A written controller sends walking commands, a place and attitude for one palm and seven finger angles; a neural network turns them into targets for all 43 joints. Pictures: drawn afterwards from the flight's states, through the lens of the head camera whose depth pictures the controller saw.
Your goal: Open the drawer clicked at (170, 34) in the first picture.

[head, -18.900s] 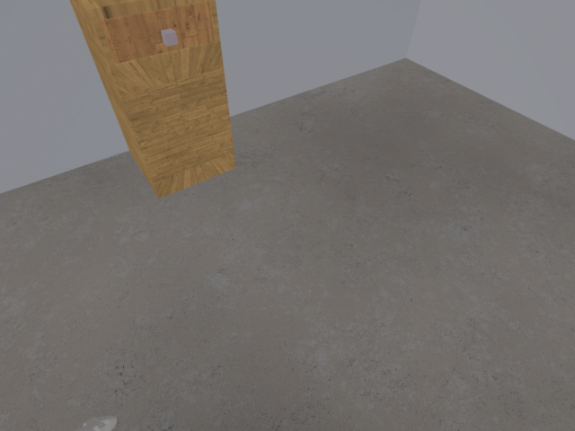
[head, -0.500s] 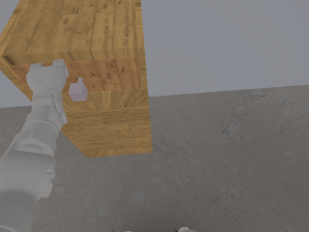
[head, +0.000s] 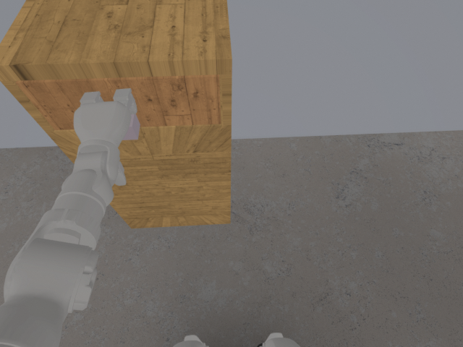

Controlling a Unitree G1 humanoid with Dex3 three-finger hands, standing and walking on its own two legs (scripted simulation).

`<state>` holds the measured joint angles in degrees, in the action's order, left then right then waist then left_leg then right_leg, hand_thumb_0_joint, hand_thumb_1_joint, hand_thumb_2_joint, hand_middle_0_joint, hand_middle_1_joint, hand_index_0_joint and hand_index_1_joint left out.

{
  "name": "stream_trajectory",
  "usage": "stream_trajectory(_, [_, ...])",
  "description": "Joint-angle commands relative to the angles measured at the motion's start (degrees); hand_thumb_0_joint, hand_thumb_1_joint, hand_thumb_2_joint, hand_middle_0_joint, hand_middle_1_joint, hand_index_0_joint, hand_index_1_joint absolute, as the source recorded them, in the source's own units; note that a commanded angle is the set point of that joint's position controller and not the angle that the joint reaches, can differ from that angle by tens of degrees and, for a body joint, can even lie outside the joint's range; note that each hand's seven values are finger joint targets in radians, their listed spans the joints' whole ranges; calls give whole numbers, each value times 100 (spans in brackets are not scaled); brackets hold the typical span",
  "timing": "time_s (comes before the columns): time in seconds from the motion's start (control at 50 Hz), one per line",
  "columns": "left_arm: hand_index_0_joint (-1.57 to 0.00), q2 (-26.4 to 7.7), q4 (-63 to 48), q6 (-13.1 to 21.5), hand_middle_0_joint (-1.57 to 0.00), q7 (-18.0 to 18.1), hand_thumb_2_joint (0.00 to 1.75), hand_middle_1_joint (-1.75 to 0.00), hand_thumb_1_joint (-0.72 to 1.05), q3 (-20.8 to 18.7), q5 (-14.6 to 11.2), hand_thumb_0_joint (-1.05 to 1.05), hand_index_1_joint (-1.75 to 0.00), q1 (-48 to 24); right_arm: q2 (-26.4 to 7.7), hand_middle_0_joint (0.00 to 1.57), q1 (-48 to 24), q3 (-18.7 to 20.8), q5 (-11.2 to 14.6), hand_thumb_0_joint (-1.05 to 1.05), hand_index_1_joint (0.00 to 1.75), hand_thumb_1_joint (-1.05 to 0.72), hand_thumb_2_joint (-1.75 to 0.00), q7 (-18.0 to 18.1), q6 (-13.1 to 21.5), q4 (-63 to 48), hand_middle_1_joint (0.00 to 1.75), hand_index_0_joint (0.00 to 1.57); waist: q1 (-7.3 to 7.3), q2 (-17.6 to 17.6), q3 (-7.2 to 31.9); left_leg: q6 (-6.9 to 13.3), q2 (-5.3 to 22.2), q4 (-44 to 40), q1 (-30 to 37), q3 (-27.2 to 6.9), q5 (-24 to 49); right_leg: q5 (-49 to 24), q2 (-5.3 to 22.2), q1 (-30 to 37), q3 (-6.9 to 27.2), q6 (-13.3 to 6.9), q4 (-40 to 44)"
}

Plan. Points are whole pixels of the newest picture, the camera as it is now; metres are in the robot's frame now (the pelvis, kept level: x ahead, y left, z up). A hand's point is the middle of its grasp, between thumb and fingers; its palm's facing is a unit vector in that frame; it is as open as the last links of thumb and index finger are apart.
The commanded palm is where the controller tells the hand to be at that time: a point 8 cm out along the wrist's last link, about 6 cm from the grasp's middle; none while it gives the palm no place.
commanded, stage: lower the fingers behind the handle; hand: left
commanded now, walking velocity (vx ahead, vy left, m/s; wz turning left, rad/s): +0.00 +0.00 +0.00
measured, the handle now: (127, 118) +0.56 +0.20 +0.01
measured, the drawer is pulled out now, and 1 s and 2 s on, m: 0.00 0.00 0.00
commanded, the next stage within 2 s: lift the fingers back up to retry in 0.96 s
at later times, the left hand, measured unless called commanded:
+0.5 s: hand (114, 140) +0.49 +0.21 +0.03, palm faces +0.02 -0.01 -1.00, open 14.1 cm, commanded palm +0.47 +0.20 +0.05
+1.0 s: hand (114, 138) +0.49 +0.21 +0.03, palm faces -0.02 -0.01 -1.00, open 14.0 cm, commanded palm +0.48 +0.20 +0.05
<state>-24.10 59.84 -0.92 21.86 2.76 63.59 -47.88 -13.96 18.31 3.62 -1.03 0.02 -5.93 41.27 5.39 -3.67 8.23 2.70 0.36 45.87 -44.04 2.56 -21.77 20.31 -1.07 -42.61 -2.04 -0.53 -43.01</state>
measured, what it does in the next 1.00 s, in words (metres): stands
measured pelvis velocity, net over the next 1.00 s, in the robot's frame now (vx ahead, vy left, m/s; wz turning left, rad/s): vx -0.04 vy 0.00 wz -0.01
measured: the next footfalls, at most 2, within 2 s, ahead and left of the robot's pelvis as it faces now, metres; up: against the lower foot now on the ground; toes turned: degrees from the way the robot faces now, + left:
none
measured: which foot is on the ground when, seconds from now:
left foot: down 0.00-1.00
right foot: down 0.00-1.00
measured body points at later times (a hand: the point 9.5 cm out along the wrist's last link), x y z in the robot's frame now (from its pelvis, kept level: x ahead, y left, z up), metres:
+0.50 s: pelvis -0.01 +0.00 -0.01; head +0.09 +0.01 +0.43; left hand +0.48 +0.21 +0.08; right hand -0.02 -0.28 -0.13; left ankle -0.01 +0.09 -0.70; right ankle -0.01 -0.12 -0.70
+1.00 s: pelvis -0.04 +0.00 -0.02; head +0.08 +0.01 +0.41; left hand +0.48 +0.21 +0.09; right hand -0.05 -0.27 -0.14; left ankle -0.01 +0.09 -0.70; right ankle -0.01 -0.12 -0.70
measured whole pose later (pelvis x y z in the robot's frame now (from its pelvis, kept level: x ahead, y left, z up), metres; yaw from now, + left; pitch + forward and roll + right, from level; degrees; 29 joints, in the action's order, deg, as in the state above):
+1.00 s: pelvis -0.04 +0.00 -0.02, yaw +0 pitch +22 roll -2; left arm -30.3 65.2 1.8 16.6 4.4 62.3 -57.3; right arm -14.7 23.2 1.0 0.4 2.5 -4.1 39.3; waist 8.2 -2.9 8.3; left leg 3.2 0.8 53.6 -54.0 2.5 -22.0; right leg 20.3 -1.3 -52.4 -2.2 -0.4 -50.3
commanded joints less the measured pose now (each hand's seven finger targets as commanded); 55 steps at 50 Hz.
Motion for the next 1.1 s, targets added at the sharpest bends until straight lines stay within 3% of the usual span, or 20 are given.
stream_trajectory(0.0, [-30, -1362, -438, -309, -30, -163, 30, -120, -50, -100, -120, 0, -120, -2677, -995, 20, 884, 253, 37, 0, 30, -90, -90, 206, 18, -216, 30, 20, 324, 284, 2257, -32, -83, -460, 1963, -278, 2410, -1869, -254, 1091, 19, -91, 564])
stream_trajectory(0.02, [-30, -1376, -311, -281, -30, -253, 30, -120, -50, -79, -145, 0, -120, -2695, -999, 20, 866, 222, 52, 0, 30, -90, -90, 236, 32, -221, 30, 20, 357, 390, 1904, -5, -88, -531, 1771, -265, 2096, -1704, -243, 1031, 27, -93, 628])
stream_trajectory(0.06, [-30, -1271, -211, -141, -30, -416, 30, -120, -50, 28, -162, 0, -120, -2521, -983, 20, 848, 193, 61, 0, 30, -90, -90, 287, 66, -278, 30, 20, 337, 346, 1723, 21, -112, -584, 1642, -247, 1806, -1505, -227, 1003, 50, -110, 677])
stream_trajectory(0.08, [-30, -1426, -241, -19, -30, -487, 30, -120, -50, -96, -168, 0, -120, -2533, -1000, 20, 862, 177, 48, 0, 30, -90, -90, 310, 78, -274, 30, 20, 312, 317, 1735, 23, -104, -580, 1626, -250, 1822, -1514, -216, 1016, 59, -127, 659])
stream_trajectory(0.16, [-30, -1219, -118, 352, -30, -690, 30, -120, -50, 87, -132, 0, -120, -2122, -962, 20, 958, 161, 41, 0, 30, -90, -90, 330, 124, -375, 30, 20, 298, 327, 1541, 25, -104, -471, 1402, -248, 1631, -1337, -229, 771, 51, -146, 551])
stream_trajectory(0.22, [-30, -1256, -292, 590, -30, -665, 30, -120, -50, -23, -110, 0, -120, -1993, -960, 20, 1068, 222, 27, 0, 30, -90, -90, 309, 160, -382, 30, 20, 228, 209, 1749, 15, -80, -323, 1403, -250, 1793, -1410, -239, 643, 71, -165, 399])
stream_trajectory(0.28, [-30, -897, -386, 642, -30, -545, 30, -120, -50, 182, -103, 0, -120, -2050, -927, 20, 1157, 281, 3, 0, 30, -90, -90, 245, 176, -346, 30, 20, 291, 170, 1872, 4, -66, -179, 1470, -280, 1977, -1443, -267, 403, 45, -178, 299])
stream_trajectory(0.32, [-30, -1177, -247, 570, -30, -415, 30, -120, -50, -4, -40, 0, -120, -2059, -986, 20, 1204, 293, 16, 0, 30, -90, -90, 225, 176, -278, 30, 20, 300, 217, 1816, -4, -57, -126, 1273, -282, 1782, -1312, -268, 285, 49, -170, 245])
stream_trajectory(0.4, [-30, -943, -131, 298, -30, -197, 30, -120, -50, 218, 63, 0, -120, -2311, -976, 20, 1253, 315, 4, 0, 30, -90, -90, 176, 188, -203, 30, 20, 388, 17, 1879, -17, -59, -60, 1317, -302, 1755, -1163, -278, 45, 17, -171, 214])
stream_trajectory(0.46, [-30, -1182, 41, 27, -30, -129, 30, -120, -50, 102, 90, 0, -120, -2532, -1023, 20, 1256, 290, 19, 0, 30, -90, -90, 168, 181, -153, 30, 20, 436, -3, 1817, -14, -58, -43, 1173, -316, 1565, -1006, -283, -59, 11, -176, 189])
stream_trajectory(0.56, [-30, -1325, 445, -284, -30, -332, 30, -120, -50, 150, -4, 0, -120, -2444, -1051, 20, 1211, 183, 55, 0, 30, -90, -90, 211, 156, -247, 30, 20, 475, 172, 1719, 28, -112, -63, 827, -238, 1209, -910, -267, 130, 38, -133, 237])
stream_trajectory(0.6, [-30, -1585, 609, -328, -30, -459, 30, -120, -50, 54, 9, 0, -120, -2389, -1076, 20, 1179, 117, 68, 0, 30, -90, -90, 254, 119, -312, 30, 20, 446, 220, 1711, 37, -133, -69, 683, -223, 1105, -891, -254, 237, 59, -122, 207])
stream_trajectory(0.62, [-30, -1480, 549, -318, -30, -518, 30, -120, -50, 182, 2, 0, -120, -2547, -1061, 20, 1161, 108, 88, 0, 30, -90, -90, 270, 124, -342, 30, 20, 526, 211, 1597, 38, -115, -76, 661, -232, 995, -798, -252, 125, 48, -109, 226])
stream_trajectory(0.66, [-30, -1446, 481, -236, -30, -619, 30, -120, -50, 194, -2, 0, -120, -2525, -1056, 20, 1151, 105, 89, 0, 30, -90, -90, 289, 152, -398, 30, 20, 503, 148, 1604, 40, -97, -83, 715, -249, 883, -628, -255, 21, 29, -113, 223])
stream_trajectory(0.76, [-30, -1604, 549, -2, -30, -863, 30, -120, -50, 127, -120, 0, -120, -2313, -1068, 20, 1158, 51, 119, 0, 30, -90, -90, 362, 207, -537, 30, 20, 516, 555, 1492, 79, -116, -21, 311, -227, 528, -464, -233, 97, 83, -63, 202])
stream_trajectory(0.8, [-30, -1734, 366, 145, -30, -872, 30, -120, -50, 44, -45, 0, -120, -2401, -1068, 20, 1220, 59, 105, 0, 30, -90, -90, 377, 224, -535, 30, 20, 460, 279, 1665, 67, -91, 14, 442, -258, 660, -503, -231, -13, 76, -94, 98])
stream_trajectory(0.84, [-30, -1487, 306, 216, -30, -847, 30, -120, -50, 148, -3, 0, -120, -2225, -1024, 20, 1231, 81, 98, 0, 30, -90, -90, 357, 235, -557, 30, 20, 395, 195, 1730, 49, -84, 59, 558, -276, 767, -494, -257, -128, 44, -118, 53])
stream_trajectory(0.9, [-30, -1426, 316, 235, -30, -762, 30, -120, -50, 193, -34, 0, -120, -2409, -1045, 20, 1278, 100, 96, 0, 30, -90, -90, 343, 268, -508, 30, 20, 519, 262, 1569, 50, -41, 69, 516, -332, 616, -317, -262, -379, 24, -102, 62])
stream_trajectory(1.04, [-30, -1627, 493, -25, -30, -570, 30, -120, -50, 102, 5, 0, -120, -2765, -1097, 20, 1359, 95, 109, 0, 30, -90, -90, 325, 289, -378, 30, 20, 579, 177, 1614, 39, -40, 63, 467, -391, 458, -160, -251, -545, 5, -110, 15])
stream_trajectory(1.08, [-30, -1730, 181, -60, -30, -552, 30, -120, -50, 38, -26, 0, -120, -3140, -1102, 20, 1378, 109, 94, 0, 30, -90, -90, 324, 279, -377, 30, 20, 568, 13, 1981, 33, -28, 25, 753, -416, 680, -284, -253, -397, 5, -118, 17])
